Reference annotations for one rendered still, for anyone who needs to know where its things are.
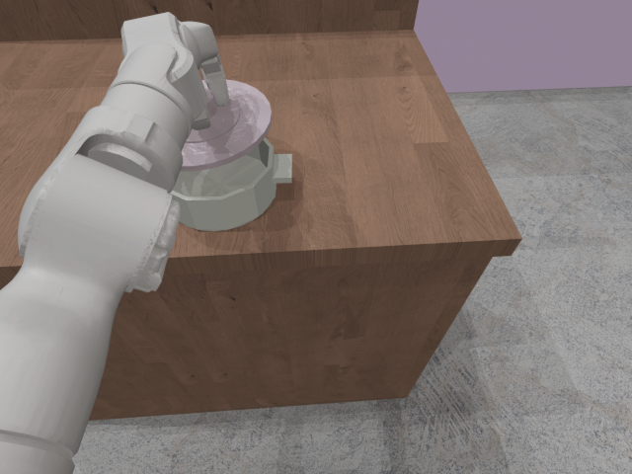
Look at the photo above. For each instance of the lid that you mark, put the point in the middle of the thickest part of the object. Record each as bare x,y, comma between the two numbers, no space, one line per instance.
235,129

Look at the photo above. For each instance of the robot left hand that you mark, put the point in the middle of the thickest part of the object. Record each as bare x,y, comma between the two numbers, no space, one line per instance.
211,68

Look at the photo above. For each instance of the knob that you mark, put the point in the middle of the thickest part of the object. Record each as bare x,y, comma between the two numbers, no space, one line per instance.
211,105

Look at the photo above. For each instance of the pot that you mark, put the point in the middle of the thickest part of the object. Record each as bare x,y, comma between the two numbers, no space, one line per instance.
233,194

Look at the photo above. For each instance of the left robot forearm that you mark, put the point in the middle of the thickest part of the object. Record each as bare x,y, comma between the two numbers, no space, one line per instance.
141,126

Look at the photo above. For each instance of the robot left upper arm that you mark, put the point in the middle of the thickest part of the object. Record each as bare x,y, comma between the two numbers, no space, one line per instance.
99,233

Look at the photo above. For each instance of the table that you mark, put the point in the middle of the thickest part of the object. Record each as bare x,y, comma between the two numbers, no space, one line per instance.
343,288

